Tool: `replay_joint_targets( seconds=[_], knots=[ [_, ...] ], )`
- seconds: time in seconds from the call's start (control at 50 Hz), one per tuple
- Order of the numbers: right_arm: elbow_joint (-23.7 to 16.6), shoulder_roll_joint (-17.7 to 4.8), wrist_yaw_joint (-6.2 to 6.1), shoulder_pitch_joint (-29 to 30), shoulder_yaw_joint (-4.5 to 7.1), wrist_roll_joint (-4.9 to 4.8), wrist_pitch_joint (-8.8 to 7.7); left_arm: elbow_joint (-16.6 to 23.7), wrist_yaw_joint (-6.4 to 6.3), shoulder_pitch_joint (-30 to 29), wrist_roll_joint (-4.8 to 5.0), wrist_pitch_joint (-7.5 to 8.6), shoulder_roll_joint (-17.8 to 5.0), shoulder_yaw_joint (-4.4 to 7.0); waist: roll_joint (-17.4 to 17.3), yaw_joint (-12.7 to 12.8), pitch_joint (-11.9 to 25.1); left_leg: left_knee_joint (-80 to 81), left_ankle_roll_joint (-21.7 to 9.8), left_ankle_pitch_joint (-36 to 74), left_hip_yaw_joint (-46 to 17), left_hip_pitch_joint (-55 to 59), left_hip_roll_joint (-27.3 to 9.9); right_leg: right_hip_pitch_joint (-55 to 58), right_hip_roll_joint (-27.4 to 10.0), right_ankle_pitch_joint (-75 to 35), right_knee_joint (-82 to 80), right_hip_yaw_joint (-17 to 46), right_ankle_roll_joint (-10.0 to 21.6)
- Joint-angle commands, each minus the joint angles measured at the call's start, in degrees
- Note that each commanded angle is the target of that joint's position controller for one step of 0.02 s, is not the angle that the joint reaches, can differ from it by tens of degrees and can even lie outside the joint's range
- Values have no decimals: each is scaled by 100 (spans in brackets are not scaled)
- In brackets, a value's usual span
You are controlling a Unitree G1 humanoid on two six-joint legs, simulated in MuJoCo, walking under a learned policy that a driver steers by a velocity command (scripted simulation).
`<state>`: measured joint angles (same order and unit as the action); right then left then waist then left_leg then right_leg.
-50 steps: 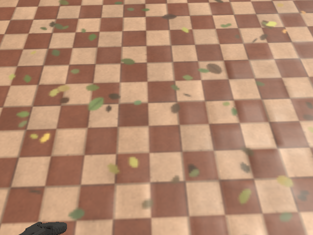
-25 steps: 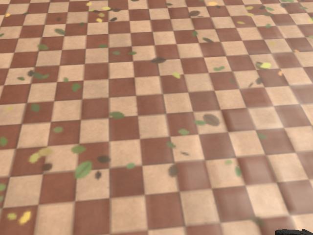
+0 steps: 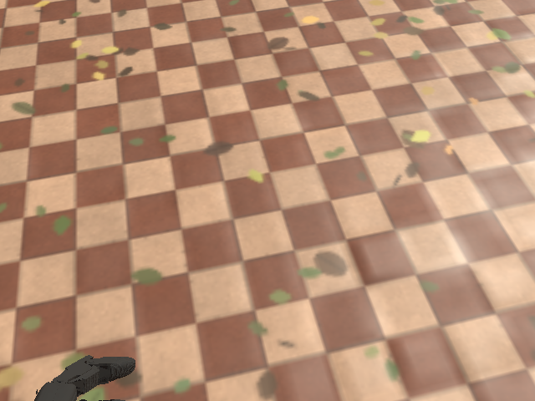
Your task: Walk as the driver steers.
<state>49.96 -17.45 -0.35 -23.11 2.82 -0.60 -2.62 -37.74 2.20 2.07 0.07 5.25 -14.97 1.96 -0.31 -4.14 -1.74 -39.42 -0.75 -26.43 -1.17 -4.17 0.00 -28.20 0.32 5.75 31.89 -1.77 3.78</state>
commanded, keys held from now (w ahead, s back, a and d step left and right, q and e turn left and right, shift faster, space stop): w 0.08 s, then w+q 0.58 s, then w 0.34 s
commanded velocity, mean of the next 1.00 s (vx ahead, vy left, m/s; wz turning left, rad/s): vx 0.50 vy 0.00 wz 0.31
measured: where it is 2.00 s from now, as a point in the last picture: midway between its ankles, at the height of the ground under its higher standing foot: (172, 197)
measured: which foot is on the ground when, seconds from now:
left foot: up 0.00-0.48, down 0.50-1.00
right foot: down 0.00-0.52, up 0.54-0.98, down 1.00-1.00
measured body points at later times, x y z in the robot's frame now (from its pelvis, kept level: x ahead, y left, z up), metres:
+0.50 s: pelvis +0.28 +0.03 +0.00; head +0.31 +0.04 +0.45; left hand +0.25 +0.32 -0.13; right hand +0.52 -0.17 -0.09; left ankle +0.39 +0.14 -0.72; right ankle +0.11 -0.10 -0.72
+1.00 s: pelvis +0.57 +0.08 +0.00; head +0.60 +0.09 +0.45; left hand +0.69 +0.38 -0.07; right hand +0.70 -0.18 -0.12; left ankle +0.39 +0.14 -0.72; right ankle +0.73 +0.02 -0.72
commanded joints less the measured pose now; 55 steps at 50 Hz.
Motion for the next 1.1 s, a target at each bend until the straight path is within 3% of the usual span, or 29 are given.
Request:
replay_joint_targets(
  seconds=[0.02, 0.04, 0.06, 0.08, 0.12, 0.18, 0.28, 0.38, 0.44, 0.48, 0.5, 0.52, 0.54, 0.56, 0.58, 0.6, 0.62, 0.64, 0.7, 0.78, 0.86, 0.92, 0.96, 0.98, 1.0, 1.02, 1.04, 1.06, 1.1],
  knots=[
    [-572, -750, 73, -36, 86, -121, -317, -215, -82, 2114, 73, -57, -1104, 371, 1070, 1066, 1804, -3623, -71, -510, -609, -3923, -39, 4759, -2142, 1243, -1322, 3859, 1397],
    [-718, -787, 93, 477, 92, -178, -362, -174, -101, 1746, 64, -70, -953, 316, 731, 964, 1097, -3461, -117, 1, -412, -4013, -323, 3917, -1902, 1108, -1448, 3048, 1186],
    [-761, -713, 79, 718, 90, -102, -359, -171, -84, 1403, 16, -66, -829, 269, 355, 772, 597, -3073, -89, 430, -284, -3845, -534, 3068, -1651, 639, -1658, 2504, 1075],
    [-738, -684, 61, 712, 125, -20, -309, -147, -66, 1175, -34, -35, -672, 221, 388, 579, 395, -2736, -58, 729, -310, -3526, -704, 2508, -1454, 194, -1843, 2131, 998],
    [-593, -429, 65, 371, 86, -43, -161, -194, -54, 1008, -52, 41, -633, 231, 535, 341, 357, -2544, 37, 1008, -310, -3037, -799, 1945, -1355, -197, -2187, 1631, 1024],
    [-682, -325, 21, 657, 77, -46, -36, -408, -94, 1090, -81, 147, -776, 291, 396, 335, 90, -2036, 172, 1631, -436, -3320, -815, 1725, -1352, -618, -2494, 957, 1029],
    [-892, -188, 128, 1439, 42, -41, -107, -621, -189, 1234, -65, 132, -909, 307, 288, 612, -104, -369, 117, 3232, -233, -3240, -614, 1960, -1134, -917, -2612, -30, 690],
    [-1301, -114, 291, 2200, -4, -52, -111, -931, -231, 1689, 25, -31, -1051, 361, 179, 912, -329, 419, -95, 3000, 2, -3635, -506, 3079, -1492, -1246, -2340, -311, 582],
    [-1502, -245, 394, 2179, 62, -42, -95, -953, -295, 1611, 72, -190, -1201, 414, 354, 730, -166, 547, -344, 2101, 372, -3370, -235, 3587, -1615, -3033, -1601, -513, 398],
    [-1380, -554, 391, 1316, 247, -38, -58, -894, -376, 1486, 66, -299, -1321, 448, 506, 205, 448, 591, -600, 1715, 706, -2100, 212, 3503, -1490, -4747, -219, -751, 207],
    [-1162, -881, 319, 395, 435, -58, -40, -840, -419, 1451, 61, -316, -1253, 409, 322, -271, 936, 900, -833, 2043, 535, -645, 326, 2795, -1254, -4378, 1063, -895, 1],
    [-1071, -1575, 200, -296, 639, -36, 7, -589, -394, 1827, -75, -207, -799, 240, -760, -284, 1669, 883, -1614, 1954, -1730, 1660, -1030, 573, -686, -1841, 3228, -948, -335],
    [-1199, -1525, 200, -130, 567, -110, -28, -500, -284, 1868, -121, 11, -467, 89, -1281, -16, 2340, 1893, -2411, 1304, -4507, 2768, -1956, -1071, 386, 2645, 4667, 109, -532],
    [-1217, -1112, 206, -137, 435, -50, -53, -385, -169, 1304, 101, 200, -940, 213, -794, -309, 2075, 2131, -2118, 1022, -4069, 2624, -1840, -1700, -8, 2460, 4891, 832, -379],
    [-1229, -904, 191, 95, 382, -23, -79, -240, -134, 931, 220, 295, -953, 196, -483, -226, 1355, 2156, -1881, 1263, -3238, 1882, -1617, -1825, -253, 2013, 4587, 727, -265],
    [-1273, -793, 191, 460, 343, -19, -88, -230, -162, 842, 121, 323, -884, 190, -5, 48, 807, 2243, -1710, 1826, -2631, 957, -1372, -1617, -473, 1652, 3967, 670, -270],
    [-1362, -604, 170, 763, 282, 17, -96, -269, -201, 863, -4, 278, -957, 248, -39, 252, 585, 2362, -1612, 2368, -2212, 308, -1185, -1219, -642, 1424, 3506, 658, -319],
    [-1454, -573, 154, 924, 263, 61, -90, -271, -199, 958, -47, 205, -937, 265, -182, 408, 476, 2499, -1621, 2658, -2084, -150, -1060, -896, -680, 1294, 3332, 662, -389],
    [-1435, -671, 79, 950, 289, 39, -128, -292, -218, 1088, -87, 40, -714, 225, -238, 540, 383, 2719, -1668, 3353, -1523, -782, -910, -663, -662, 843, 2632, 470, -681],
    [-1218, -730, -5, 643, 291, 4, -125, -130, -181, 282, -72, 53, -452, 103, -349, 191, 202, 2740, -1275, 3058, -855, -1053, -541, -293, -492, -851, 841, 330, -771],
    [-971, -801, 9, 243, 297, -35, -118, 41, -88, -305, 37, 120, -558, 112, -416, -83, 23, 2632, -1191, 2371, -1136, -604, -828, -247, -348, -1330, 28, 390, -617],
    [-842, -823, -11, 125, 316, -32, -68, 121, -24, -345, 23, 172, -707, 166, -473, -17, -44, 2275, -1100, 2629, -1443, 77, -1164, -409, -318, -725, -278, 451, -362],
    [-816, -849, -24, 214, 332, -26, -19, 49, -18, 21, 22, 198, -805, 218, -588, 224, 53, 1878, -972, 3450, -1471, 286, -1187, 58, -200, -281, -437, 298, -163],
    [-835, -769, -25, 285, 298, -16, 2, -124, -44, 603, 0, 210, -950, 310, -504, 528, 400, 1213, -846, 4269, -1268, 249, -914, 880, -71, -336, -590, 154, -2],
    [-922, -561, -25, 304, 201, 46, 8, -272, -74, 1461, -63, 222, -1209, 397, -249, 902, 1174, -62, -655, 3976, -983, -330, -588, 2320, -618, -574, -345, 662, 323],
    [-992, -162, -18, -417, 71, -4, -71, -411, -89, 2183, -123, 180, -1716, 543, 1051, 837, 2098, -2213, -174, 2033, -436, -2364, 267, 4557, -1861, 282, -502, 2901, 1215],
    [-974, -256, -5, -389, 51, -37, -144, -561, -33, 2437, 34, 137, -1393, 471, 1681, 936, 2200, -3108, -83, -661, -721, -3484, 493, 4927, -2243, 1593, -1386, 4500, 1457],
    [-1050, -706, 19, 143, 166, -128, -178, -509, -47, 2104, 98, 116, -1047, 356, 1037, 997, 1313, -3520, -127, -364, -848, -4024, 132, 4316, -2121, 2291, -1526, 3990, 1182],
    [-1224, -665, 29, 858, 163, -35, -206, -404, -71, 1426, -12, 43, -804, 251, 365, 780, 330, -3014, -140, 495, -451, -3932, -350, 2838, -1670, 1484, -1789, 2749, 944]
  ],
)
